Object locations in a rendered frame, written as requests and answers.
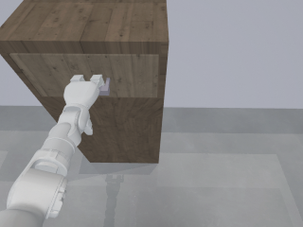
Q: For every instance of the handle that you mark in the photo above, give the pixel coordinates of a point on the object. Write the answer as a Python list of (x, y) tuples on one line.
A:
[(104, 90)]

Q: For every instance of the drawer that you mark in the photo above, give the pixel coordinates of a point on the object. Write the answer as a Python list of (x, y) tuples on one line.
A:
[(131, 75)]

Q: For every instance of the robot left forearm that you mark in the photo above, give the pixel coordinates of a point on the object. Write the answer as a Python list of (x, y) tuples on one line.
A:
[(56, 153)]

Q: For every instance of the robot left hand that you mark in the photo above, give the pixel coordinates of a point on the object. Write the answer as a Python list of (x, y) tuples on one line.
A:
[(85, 93)]

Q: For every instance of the cabinet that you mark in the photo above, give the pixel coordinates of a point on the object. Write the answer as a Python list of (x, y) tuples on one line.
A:
[(125, 129)]

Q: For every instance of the left robot upper arm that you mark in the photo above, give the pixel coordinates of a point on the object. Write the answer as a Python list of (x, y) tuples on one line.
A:
[(38, 196)]

